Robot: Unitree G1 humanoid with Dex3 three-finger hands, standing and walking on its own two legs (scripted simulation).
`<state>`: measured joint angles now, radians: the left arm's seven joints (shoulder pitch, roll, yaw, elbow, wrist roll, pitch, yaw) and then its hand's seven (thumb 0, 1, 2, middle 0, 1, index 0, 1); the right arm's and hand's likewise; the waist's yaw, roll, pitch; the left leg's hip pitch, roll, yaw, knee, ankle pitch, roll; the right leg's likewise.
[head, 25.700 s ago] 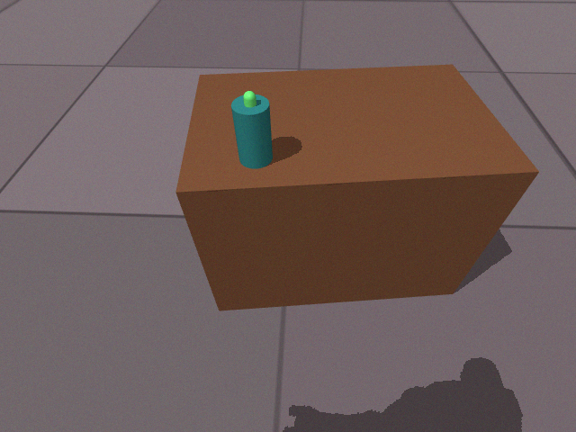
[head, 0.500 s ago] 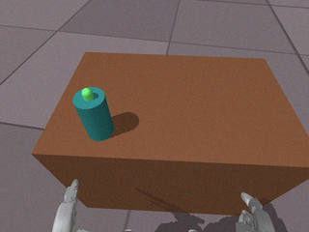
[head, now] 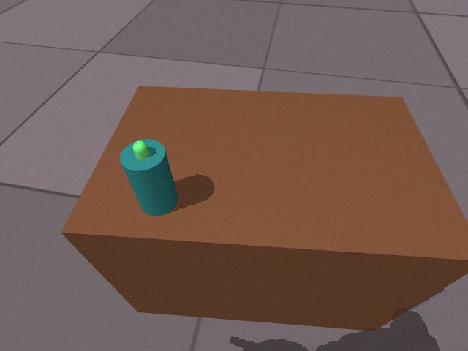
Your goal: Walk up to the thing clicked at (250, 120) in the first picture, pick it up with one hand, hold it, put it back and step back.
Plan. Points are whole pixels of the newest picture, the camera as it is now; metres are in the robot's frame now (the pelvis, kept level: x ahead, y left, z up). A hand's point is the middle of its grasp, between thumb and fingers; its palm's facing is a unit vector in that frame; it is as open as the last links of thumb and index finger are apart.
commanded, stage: stand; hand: left
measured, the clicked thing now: (150, 175) +0.46 +0.22 +0.00
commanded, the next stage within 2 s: none
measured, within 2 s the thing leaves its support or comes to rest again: neither
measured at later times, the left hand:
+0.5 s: hand out of the picture +0.04 +0.25 -0.13, palm faces +0.00 -0.94 -0.34, open 8.0 cm
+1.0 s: hand out of the picture +0.05 +0.25 -0.12, palm faces -0.02 -0.94 -0.33, open 7.4 cm
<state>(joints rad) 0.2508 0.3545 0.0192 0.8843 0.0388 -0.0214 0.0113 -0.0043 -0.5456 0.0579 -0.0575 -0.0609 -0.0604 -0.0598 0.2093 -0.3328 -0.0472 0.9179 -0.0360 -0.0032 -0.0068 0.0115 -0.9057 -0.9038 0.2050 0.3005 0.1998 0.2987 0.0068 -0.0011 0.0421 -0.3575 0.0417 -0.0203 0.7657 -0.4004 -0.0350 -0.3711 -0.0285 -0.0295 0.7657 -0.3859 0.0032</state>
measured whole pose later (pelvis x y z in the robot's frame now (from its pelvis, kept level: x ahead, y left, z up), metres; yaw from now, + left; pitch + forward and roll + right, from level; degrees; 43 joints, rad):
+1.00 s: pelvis -0.01 +0.00 +0.04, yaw -1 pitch -3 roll +0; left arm 0.12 0.33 0.00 1.18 0.01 -0.02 -0.01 0.01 0.90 0.90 -0.20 -0.30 -0.20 -0.30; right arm 0.14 -0.34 -0.01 1.15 -0.01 -0.01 0.00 0.01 -0.91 -0.90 0.21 0.30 0.20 0.30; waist 0.01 0.01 0.06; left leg -0.12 0.04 0.00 0.36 -0.18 -0.03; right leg -0.14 -0.02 -0.02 0.35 -0.16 0.02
